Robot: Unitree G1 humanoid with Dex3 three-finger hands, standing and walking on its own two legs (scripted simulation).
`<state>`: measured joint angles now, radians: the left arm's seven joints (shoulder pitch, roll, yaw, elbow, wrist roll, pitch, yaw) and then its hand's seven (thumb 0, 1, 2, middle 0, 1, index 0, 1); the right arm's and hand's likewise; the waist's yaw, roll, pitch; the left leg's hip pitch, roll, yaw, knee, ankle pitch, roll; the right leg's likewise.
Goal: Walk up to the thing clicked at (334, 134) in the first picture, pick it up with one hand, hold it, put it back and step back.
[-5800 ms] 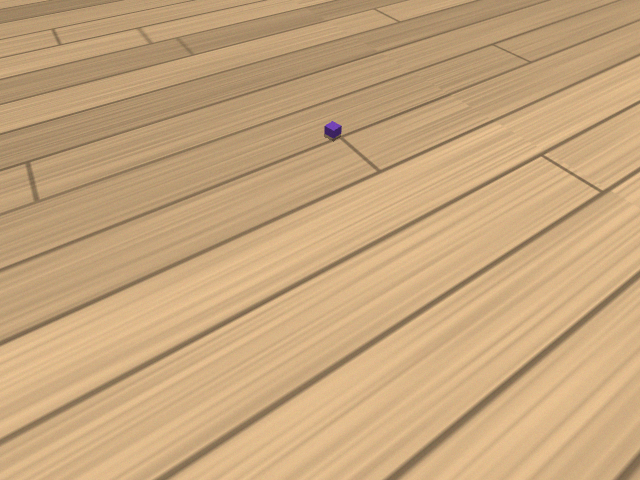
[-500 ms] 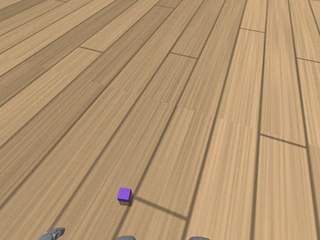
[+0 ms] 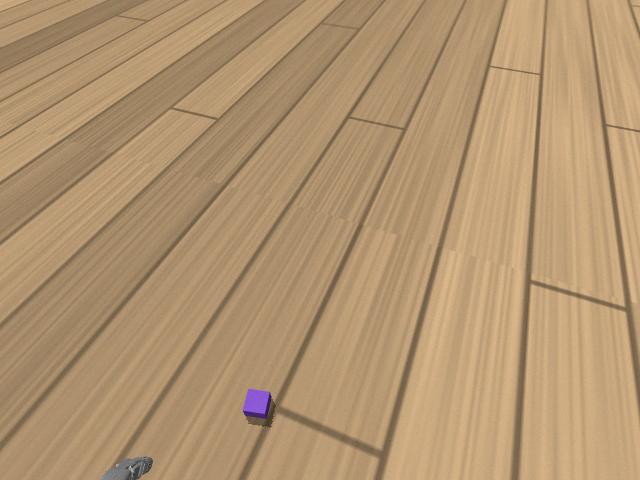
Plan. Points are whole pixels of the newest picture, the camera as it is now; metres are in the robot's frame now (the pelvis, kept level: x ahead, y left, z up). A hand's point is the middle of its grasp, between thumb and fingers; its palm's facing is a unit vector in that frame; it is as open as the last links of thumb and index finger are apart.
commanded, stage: walk up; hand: left
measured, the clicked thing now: (257, 403) +0.44 +0.23 -0.75
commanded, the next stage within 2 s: stand in 1.08 s
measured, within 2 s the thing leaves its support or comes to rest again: neither
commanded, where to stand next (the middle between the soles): +0.06 -0.02 m, yaw +1 degrees
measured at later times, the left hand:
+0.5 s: hand out of the picture +0.09 +0.26 -0.16, palm faces +0.00 -0.95 -0.30, open 7.4 cm
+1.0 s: hand out of the picture +0.10 +0.26 -0.15, palm faces +0.00 -0.95 -0.31, open 7.4 cm
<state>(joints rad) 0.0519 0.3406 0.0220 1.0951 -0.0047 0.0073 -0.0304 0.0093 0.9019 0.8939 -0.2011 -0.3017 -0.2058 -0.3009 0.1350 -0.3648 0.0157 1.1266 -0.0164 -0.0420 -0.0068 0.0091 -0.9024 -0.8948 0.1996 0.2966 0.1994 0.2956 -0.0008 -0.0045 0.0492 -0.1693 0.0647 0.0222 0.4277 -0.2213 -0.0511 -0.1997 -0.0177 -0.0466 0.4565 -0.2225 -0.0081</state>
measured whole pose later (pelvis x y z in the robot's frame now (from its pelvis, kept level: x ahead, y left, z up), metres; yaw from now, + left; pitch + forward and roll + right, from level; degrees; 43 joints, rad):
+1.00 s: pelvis +0.01 +0.02 +0.01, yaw +0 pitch -2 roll +0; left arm 0.08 0.34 0.03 1.14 0.01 0.01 -0.02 0.01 0.90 0.89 -0.20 -0.30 -0.20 -0.30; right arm 0.09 -0.35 0.00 1.14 -0.02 -0.03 -0.01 0.01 -0.90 -0.89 0.20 0.30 0.20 0.30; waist 0.00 -0.01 0.04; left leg -0.10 0.05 0.03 0.33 -0.20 -0.03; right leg -0.12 -0.03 -0.04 0.33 -0.18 0.02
